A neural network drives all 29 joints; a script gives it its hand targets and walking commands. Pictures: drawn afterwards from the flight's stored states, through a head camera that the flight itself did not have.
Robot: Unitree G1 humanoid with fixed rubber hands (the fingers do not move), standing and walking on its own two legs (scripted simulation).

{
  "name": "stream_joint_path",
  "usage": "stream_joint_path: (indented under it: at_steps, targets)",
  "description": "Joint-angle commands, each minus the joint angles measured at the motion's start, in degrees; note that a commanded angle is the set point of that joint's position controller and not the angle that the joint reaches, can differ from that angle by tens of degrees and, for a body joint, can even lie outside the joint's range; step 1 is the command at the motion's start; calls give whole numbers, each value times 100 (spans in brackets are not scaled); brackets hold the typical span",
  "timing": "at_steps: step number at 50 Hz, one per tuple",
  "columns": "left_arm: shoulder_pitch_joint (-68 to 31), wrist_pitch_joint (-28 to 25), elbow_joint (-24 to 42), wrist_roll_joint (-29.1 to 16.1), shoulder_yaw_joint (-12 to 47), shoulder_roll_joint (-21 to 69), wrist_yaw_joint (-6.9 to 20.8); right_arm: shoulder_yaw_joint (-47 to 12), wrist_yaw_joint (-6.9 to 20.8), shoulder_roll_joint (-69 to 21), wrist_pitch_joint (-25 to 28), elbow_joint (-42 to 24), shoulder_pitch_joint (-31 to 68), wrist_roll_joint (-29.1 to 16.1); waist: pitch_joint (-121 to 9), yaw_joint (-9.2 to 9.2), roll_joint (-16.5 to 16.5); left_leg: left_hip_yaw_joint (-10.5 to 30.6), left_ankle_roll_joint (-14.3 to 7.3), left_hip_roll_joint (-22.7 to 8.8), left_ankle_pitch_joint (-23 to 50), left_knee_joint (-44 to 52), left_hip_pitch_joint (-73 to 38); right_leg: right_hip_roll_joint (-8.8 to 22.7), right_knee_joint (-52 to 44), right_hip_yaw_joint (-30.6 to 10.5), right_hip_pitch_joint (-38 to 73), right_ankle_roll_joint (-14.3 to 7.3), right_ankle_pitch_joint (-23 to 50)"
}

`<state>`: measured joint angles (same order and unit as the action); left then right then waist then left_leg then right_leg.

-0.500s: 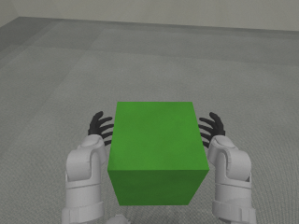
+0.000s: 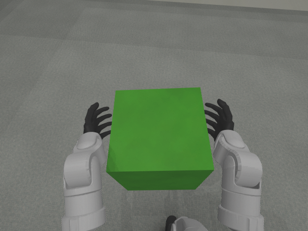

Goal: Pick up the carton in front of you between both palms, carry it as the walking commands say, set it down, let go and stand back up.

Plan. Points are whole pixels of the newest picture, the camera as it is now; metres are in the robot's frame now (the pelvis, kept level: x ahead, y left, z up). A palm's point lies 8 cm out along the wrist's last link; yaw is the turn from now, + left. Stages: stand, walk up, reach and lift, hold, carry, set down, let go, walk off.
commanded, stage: carry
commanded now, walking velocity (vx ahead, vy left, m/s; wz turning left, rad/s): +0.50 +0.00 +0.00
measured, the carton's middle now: (159, 145) +0.33 -0.02 -0.01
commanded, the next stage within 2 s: none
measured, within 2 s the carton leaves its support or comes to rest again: neither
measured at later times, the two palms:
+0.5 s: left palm (96, 52) +0.59 +0.15 +0.11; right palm (193, 61) +0.55 -0.14 +0.10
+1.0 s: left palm (112, 7) +0.85 +0.12 +0.11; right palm (188, 6) +0.87 -0.18 +0.10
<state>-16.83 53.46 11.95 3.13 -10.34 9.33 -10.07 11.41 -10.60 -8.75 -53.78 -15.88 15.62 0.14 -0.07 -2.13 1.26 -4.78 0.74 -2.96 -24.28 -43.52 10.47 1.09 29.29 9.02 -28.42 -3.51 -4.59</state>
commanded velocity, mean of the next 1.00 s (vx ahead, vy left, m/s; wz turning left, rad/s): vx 0.41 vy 0.00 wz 0.00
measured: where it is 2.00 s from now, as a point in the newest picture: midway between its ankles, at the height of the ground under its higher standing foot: (149, 134)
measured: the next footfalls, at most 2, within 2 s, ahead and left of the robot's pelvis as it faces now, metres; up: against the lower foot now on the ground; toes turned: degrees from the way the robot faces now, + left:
left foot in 0.32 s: +0.42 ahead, +0.14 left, +0.00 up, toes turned +7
right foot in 0.72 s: +0.62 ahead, -0.11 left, +0.00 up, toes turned -14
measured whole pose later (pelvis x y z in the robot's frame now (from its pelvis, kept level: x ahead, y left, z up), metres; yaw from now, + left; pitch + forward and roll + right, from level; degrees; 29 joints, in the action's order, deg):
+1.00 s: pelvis +0.63 -0.03 +0.03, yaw -1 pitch +5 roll +2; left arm 4.6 64.8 30.1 0.4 -1.3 7.7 -9.2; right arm 2.0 -8.5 -7.7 -63.2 -31.1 -3.6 2.1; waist -4.9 2.5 1.1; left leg -7.3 -0.3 -3.8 -14.5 -45.1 31.7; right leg 3.1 17.1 12.2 -10.1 -2.5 -12.4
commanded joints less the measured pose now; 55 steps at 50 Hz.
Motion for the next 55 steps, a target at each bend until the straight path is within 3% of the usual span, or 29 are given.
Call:
stream_joint_path:
  at_steps: [1,3,4,7,9,11,13,14,15,16,17,18,19,21,25,28,32,33,35,37,38,40,42,45,46,49,51,54,55]
  targets:
    - [-1052,402,1726,-1239,3781,4968,230,-4130,570,-4919,-541,-1263,1185,-1295,-2959,519,-761,616,-138,40,-188,-3190,3699,2104,-775,-2986,5454,-1069,3139]
    - [-552,542,1879,-1384,4080,5292,379,-4034,644,-4941,-627,-1445,467,-1062,-2457,427,-626,638,-83,-378,-40,-2160,3544,1956,-1129,-2445,4583,-714,2358]
    - [-597,572,1941,-1537,4229,5436,466,-3903,662,-4999,-630,-1487,269,-940,-2223,417,-479,283,-5,-243,266,-1457,3411,1717,-1346,-2152,4438,-467,2252]
    - [-751,634,2993,-1804,4508,5197,647,-3910,626,-5111,-619,-1794,18,-862,-2000,370,-708,-60,-26,15,1162,50,2310,1413,-1546,-1258,3409,-300,2113]
    - [-1030,723,3297,-1986,4672,4810,640,-3774,545,-4814,-722,-1687,-203,-789,-1587,289,-1283,-325,-43,220,1795,1272,1541,1137,-1544,-660,2954,39,2449]
    - [-705,891,3105,-1928,4548,4187,572,-3775,468,-4351,-827,-1848,-263,-841,-1474,202,-1181,-749,-123,372,2609,1763,627,1077,-1189,-293,2500,137,2394]
    - [-347,1113,2857,-1697,4224,3568,464,-3685,373,-3784,-1022,-1664,-576,-759,-1829,173,-564,-881,-179,353,2331,1808,-898,848,-265,93,1924,305,1710]
    - [-110,1223,2601,-1605,4166,3435,386,-3653,324,-3483,-1085,-1762,-556,-749,-1903,172,-145,-358,-383,-144,1962,1789,-1518,610,574,219,1232,407,785]
    - [-21,1329,2479,-1552,4049,3216,346,-3627,267,-3182,-1166,-1709,-517,-732,-1928,81,1017,1599,-832,-1173,985,2372,-1816,8,1978,250,236,576,-679]
    - [230,1425,2413,-1535,3826,3033,309,-3779,233,-3173,-1273,-1766,-453,-899,-2102,60,1502,3286,-1464,-2027,820,2878,-2169,-263,3311,-394,-816,505,-2396]
    - [37,1505,2357,-1398,3722,3013,278,-3654,226,-3180,-1337,-1803,-266,-931,-1856,48,1102,3371,-1607,-2242,602,3037,-1539,197,4016,-896,-1006,375,-2754]
    - [24,1604,2096,-1360,3694,3055,243,-3546,222,-3005,-1411,-1677,-287,-900,-1364,57,747,3535,-1466,-2176,756,3210,-955,231,4194,-1006,-1272,351,-2709]
    - [195,1573,1971,-1209,3525,3130,219,-3885,269,-3213,-1441,-1977,108,-1091,-1261,90,178,2784,-1237,-2025,278,3359,-515,531,3950,-986,-982,238,-2128]
    - [-86,1463,2042,-1317,3696,3714,243,-4056,414,-3671,-1371,-2047,689,-1387,-1355,156,199,1853,-930,-1658,560,3496,-98,640,2889,-906,-349,295,-1681]
    - [82,1225,1929,-1047,3490,4207,222,-4445,580,-3994,-1258,-2319,1034,-1604,-1466,136,251,1120,-910,-1539,736,3623,-237,507,1389,-492,-275,307,-1483]
    - [-86,1136,2263,-1064,3673,4259,253,-4370,616,-4088,-1211,-2132,549,-1449,-1421,107,778,450,-801,-1330,1039,3566,-524,417,383,-183,-30,336,-890]
    - [75,1226,2221,-1167,3779,3776,268,-3918,491,-3656,-1296,-1661,-110,-1090,-1312,98,574,-185,-551,-1094,1083,3212,-331,315,-367,251,908,343,-74]
    - [58,1220,2254,-1213,3807,3764,267,-3945,451,-3594,-1292,-1765,-127,-1031,-1308,230,381,-363,-451,-887,726,2779,-189,248,-471,356,1267,369,-566]
    - [-195,1262,2463,-1311,3822,3493,253,-3716,366,-3524,-1367,-1513,-271,-829,-1229,240,-203,-617,-279,-617,440,1901,338,636,-779,-253,1810,205,-1123]
    - [144,1288,2154,-1460,3862,3415,260,-3689,281,-3524,-1396,-1528,-239,-796,-1577,448,-1926,-494,-56,171,-431,-552,2634,2157,-1689,-3290,3727,-661,-1855]
    - [117,1265,2233,-1444,3929,3536,286,-3795,309,-3668,-1361,-1538,-226,-839,-1277,421,-1606,-31,-123,13,-661,-1287,3196,2468,-1770,-3458,3781,-795,-792]
    - [-218,1112,2385,-1599,4061,4069,370,-3966,418,-4089,-1218,-1697,100,-1017,-1501,386,-634,90,-126,-220,-202,-1836,3207,2181,-1663,-2741,3560,-716,412]
    - [-333,1045,2534,-1629,4179,4383,446,-4051,464,-4356,-1071,-1786,56,-1019,-1835,357,-397,240,-153,-373,428,-1372,2960,2110,-1858,-2233,3482,-519,42]
    - [-358,882,2718,-1760,4299,4550,556,-4197,486,-4566,-845,-1926,-168,-972,-1861,322,-804,-91,-110,-172,819,-393,2456,1647,-1582,-956,3296,-292,1703]
    - [-320,879,2770,-1659,4305,4323,565,-4059,472,-4461,-848,-1742,-360,-852,-1740,317,-642,-255,-105,-126,1050,-211,2373,1461,-1506,-554,3192,-207,2008]
    - [-107,879,2987,-1745,4317,4165,558,-4193,396,-4362,-846,-2218,-256,-959,-1653,284,-1038,-524,-105,101,1476,637,1946,1342,-1245,-78,3189,-68,3300]
    - [269,942,2889,-1609,4091,3742,493,-4223,341,-4029,-948,-2347,-356,-952,-1345,332,-1362,-792,-79,255,1948,1175,1896,1139,-996,223,3243,4,3662]
    - [604,1102,2772,-1357,3852,3440,351,-4264,333,-3650,-1123,-2424,-416,-1023,-1393,291,-1218,-964,-109,315,3272,2210,565,940,-364,372,2805,276,3182]
    - [680,1186,2612,-1246,3852,3262,307,-4187,340,-3438,-1197,-2299,-501,-978,-1519,255,-848,-777,-160,33,3687,2328,-272,872,49,306,2262,424,2758]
